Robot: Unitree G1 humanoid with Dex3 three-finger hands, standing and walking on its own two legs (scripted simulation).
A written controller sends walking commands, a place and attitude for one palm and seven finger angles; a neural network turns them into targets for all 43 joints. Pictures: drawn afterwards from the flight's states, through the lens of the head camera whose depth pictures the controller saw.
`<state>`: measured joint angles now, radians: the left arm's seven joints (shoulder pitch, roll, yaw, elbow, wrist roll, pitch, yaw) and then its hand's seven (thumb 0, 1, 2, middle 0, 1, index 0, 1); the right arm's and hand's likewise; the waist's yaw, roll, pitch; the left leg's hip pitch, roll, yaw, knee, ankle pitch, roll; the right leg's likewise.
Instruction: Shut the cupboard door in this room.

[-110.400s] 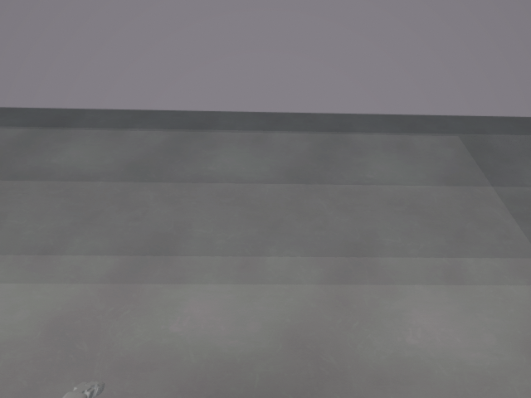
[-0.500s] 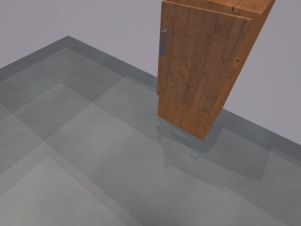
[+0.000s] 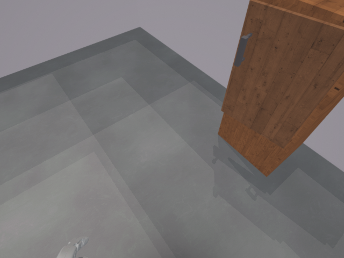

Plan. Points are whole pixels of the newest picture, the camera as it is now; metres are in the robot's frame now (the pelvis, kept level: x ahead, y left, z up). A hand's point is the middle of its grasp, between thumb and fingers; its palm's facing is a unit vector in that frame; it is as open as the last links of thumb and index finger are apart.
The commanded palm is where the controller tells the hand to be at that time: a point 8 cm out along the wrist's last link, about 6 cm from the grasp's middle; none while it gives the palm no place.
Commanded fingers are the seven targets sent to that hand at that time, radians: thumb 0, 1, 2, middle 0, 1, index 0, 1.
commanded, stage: walk to a spot facing it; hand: left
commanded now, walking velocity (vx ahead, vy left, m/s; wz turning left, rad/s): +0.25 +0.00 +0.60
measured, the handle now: (243, 49) +0.87 -0.29 -0.01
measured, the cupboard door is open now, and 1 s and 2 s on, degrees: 9 9 9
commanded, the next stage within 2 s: turn to face it in 1.18 s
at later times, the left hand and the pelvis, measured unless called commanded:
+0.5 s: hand out of the picture -0.03 +0.16 -0.19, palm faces +0.41 -0.88 -0.25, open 7.4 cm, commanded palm none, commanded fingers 0.00 0.90 0.90 -0.20 -0.30 -0.20 -0.30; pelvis +0.11 +0.01 -0.03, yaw +21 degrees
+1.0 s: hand (90, 234) +0.20 +0.23 -0.14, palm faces +0.54 -0.79 -0.28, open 7.4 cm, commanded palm none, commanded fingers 0.00 0.90 0.90 -0.20 -0.30 -0.20 -0.30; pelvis +0.19 -0.01 -0.01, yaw +37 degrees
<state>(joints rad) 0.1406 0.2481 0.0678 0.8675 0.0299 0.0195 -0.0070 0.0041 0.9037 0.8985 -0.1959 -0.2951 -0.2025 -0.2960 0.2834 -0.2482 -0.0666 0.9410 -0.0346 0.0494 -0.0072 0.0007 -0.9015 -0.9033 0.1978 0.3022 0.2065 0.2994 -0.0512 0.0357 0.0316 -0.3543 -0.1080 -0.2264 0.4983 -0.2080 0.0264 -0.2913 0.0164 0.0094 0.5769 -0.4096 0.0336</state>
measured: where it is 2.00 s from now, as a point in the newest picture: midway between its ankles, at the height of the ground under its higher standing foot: outside the picture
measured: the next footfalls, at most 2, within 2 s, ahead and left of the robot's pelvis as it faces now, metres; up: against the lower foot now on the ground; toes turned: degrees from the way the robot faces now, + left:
right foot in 0.02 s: +0.03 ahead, -0.12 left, +0.00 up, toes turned +2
left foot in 0.46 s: +0.17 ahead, +0.11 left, +0.00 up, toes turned +26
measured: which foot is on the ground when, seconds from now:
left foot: down 0.00-0.00, up 0.02-0.44, down 0.46-0.88, up 0.90-1.00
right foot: up 0.00-0.00, down 0.02-0.44, up 0.46-0.88, down 0.90-1.00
